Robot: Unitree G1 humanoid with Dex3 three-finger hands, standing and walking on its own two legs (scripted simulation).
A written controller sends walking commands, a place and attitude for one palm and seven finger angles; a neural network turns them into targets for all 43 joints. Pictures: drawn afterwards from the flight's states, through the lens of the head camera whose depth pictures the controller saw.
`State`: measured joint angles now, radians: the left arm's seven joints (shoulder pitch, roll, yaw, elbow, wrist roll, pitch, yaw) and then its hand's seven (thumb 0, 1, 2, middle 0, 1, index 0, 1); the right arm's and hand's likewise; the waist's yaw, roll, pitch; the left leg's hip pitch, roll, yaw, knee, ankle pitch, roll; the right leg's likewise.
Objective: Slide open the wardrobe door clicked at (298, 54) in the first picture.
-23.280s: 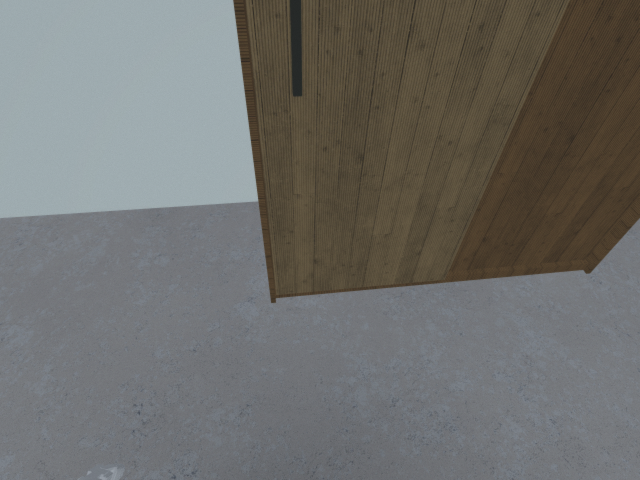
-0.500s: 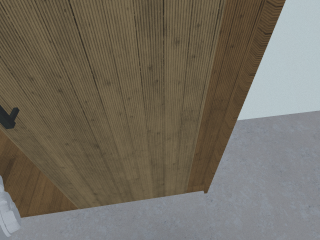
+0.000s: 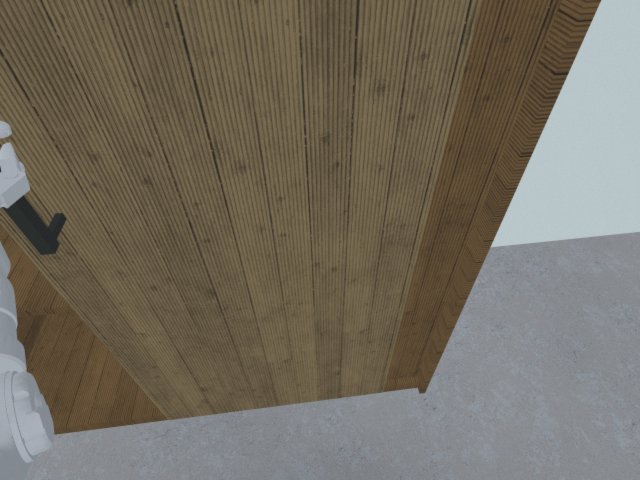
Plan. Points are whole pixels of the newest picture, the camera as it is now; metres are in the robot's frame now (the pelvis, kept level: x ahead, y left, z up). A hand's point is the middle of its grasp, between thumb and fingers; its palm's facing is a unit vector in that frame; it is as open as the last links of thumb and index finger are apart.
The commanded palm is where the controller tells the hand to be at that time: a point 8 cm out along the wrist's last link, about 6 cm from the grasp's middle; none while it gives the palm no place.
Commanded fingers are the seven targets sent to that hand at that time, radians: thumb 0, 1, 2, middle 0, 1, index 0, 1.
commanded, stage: stop walking and hold the door there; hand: left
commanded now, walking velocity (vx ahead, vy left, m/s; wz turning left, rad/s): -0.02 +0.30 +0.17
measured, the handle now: out of the picture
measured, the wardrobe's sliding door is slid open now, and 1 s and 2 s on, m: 0.50 0.50 0.50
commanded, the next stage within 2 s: loosen the grip on the handle in 1.50 s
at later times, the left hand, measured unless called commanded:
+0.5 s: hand (14, 181) +0.39 +0.36 +0.21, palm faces +0.51 -0.82 -0.27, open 5.2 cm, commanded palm +0.34 +0.41 +0.19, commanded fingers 0.00 0.90 0.90 -0.45 -1.40 -0.45 -1.40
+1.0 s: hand (13, 190) +0.38 +0.36 +0.20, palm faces +0.39 -0.90 -0.18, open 5.6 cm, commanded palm +0.34 +0.40 +0.19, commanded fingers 0.00 0.90 0.90 -0.45 -1.40 -0.45 -1.40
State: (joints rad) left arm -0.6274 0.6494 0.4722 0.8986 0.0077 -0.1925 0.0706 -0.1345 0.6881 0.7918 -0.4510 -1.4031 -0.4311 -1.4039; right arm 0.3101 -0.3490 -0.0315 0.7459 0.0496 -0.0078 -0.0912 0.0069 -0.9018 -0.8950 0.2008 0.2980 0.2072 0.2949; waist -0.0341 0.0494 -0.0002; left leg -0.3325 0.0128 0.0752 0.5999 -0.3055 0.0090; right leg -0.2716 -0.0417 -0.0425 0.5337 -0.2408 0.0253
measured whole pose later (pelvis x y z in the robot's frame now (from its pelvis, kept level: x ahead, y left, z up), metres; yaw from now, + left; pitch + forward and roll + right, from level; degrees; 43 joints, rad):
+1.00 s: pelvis -0.02 +0.11 -0.01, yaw +8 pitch -2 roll +1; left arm -0.62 0.35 0.22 0.23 -0.07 -0.11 0.09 -0.15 0.74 0.80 -0.45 -1.41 -0.30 -1.40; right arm 0.07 -0.16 0.07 0.65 0.03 -0.08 -0.06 0.01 -0.90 -0.89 0.20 0.30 0.21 0.30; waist 0.02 0.03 0.23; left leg -0.43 0.08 0.04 0.80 -0.37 -0.03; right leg -0.31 -0.02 -0.09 0.71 -0.36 -0.05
